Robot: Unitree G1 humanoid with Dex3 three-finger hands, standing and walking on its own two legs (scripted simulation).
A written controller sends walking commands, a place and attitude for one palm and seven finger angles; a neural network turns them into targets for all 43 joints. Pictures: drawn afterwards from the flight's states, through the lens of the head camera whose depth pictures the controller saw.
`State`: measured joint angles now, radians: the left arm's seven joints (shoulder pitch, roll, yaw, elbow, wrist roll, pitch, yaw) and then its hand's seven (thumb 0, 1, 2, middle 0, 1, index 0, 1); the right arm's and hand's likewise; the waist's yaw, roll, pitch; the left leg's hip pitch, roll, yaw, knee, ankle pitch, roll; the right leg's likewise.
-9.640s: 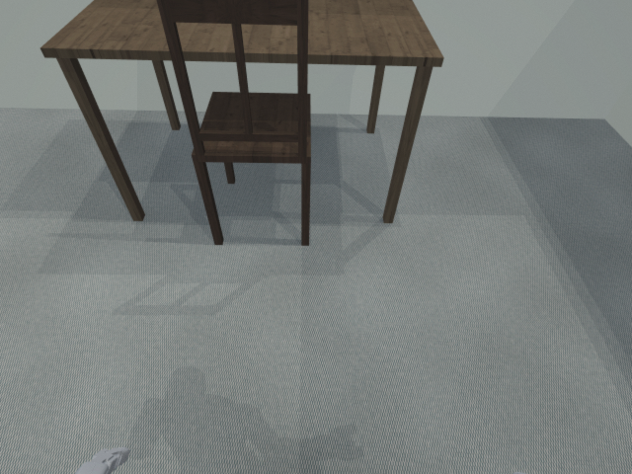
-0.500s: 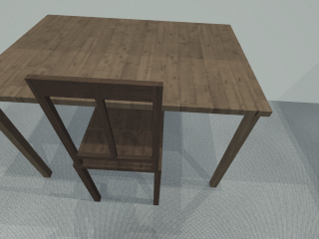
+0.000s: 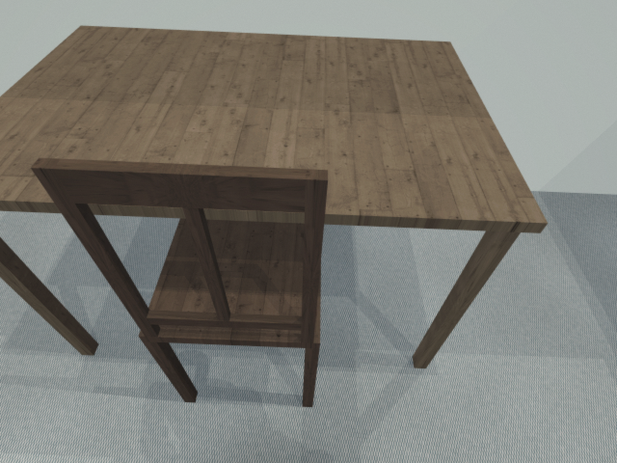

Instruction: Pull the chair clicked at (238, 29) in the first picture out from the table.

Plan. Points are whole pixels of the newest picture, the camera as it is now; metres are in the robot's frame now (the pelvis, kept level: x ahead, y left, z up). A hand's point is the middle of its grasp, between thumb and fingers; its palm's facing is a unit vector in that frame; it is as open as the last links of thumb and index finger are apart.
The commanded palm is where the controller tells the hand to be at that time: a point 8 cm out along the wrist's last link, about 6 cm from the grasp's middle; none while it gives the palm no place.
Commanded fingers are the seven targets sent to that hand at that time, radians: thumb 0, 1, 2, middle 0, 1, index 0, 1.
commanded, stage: look again from close up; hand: left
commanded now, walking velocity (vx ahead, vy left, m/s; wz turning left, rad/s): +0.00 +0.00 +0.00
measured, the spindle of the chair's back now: (211, 270) +0.42 +0.19 -0.05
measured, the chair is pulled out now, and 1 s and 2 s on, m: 0.00 0.00 0.00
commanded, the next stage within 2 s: raise the hand toward the chair's back in 0.38 s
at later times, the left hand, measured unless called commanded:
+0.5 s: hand out of the picture -0.01 +0.18 -0.17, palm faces +0.00 -0.98 -0.21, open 7.3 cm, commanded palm +0.09 +0.23 -0.06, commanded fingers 0.00 0.85 0.88 -0.20 -0.29 -0.20 -0.29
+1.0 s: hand out of the picture +0.11 +0.18 -0.07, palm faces +0.14 -0.99 -0.03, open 10.0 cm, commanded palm +0.12 +0.23 -0.05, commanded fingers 0.00 0.27 0.63 -0.14 -0.20 -0.14 -0.20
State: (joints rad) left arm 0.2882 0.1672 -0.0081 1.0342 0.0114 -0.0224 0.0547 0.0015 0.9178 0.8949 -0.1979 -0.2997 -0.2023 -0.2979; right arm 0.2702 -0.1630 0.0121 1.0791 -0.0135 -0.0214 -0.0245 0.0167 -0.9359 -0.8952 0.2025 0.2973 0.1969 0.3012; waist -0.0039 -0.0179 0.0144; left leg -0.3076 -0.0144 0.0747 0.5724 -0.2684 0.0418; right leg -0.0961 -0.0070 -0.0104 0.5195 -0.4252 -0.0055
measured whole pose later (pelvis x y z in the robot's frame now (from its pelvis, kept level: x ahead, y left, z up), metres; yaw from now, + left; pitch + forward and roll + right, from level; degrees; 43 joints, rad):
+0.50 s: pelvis +0.00 +0.00 +0.01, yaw -1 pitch +0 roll +0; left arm 0.33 0.18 -0.02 1.07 0.02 -0.01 0.05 0.00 0.91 0.89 -0.20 -0.30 -0.20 -0.30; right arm 0.20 -0.17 0.02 1.08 0.00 -0.01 -0.02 0.00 -0.91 -0.90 0.20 0.30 0.20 0.30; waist 0.02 -0.02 0.02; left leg -0.27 -0.01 0.09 0.51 -0.23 0.04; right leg -0.06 -0.01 0.00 0.45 -0.38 0.00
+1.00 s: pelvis -0.06 -0.04 -0.09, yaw +2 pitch +12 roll -2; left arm 0.50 0.22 0.18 0.15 -0.28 -0.51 -0.25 0.01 0.49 0.72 -0.16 -0.24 -0.17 -0.23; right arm 0.21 -0.27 -0.05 0.52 0.03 -0.21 -0.06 0.01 -0.91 -0.90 0.20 0.30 0.20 0.30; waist 0.01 -0.01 -0.15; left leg -0.95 0.02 -0.04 1.17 -0.43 -0.01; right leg -0.81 0.06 -0.13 1.18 -0.58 -0.09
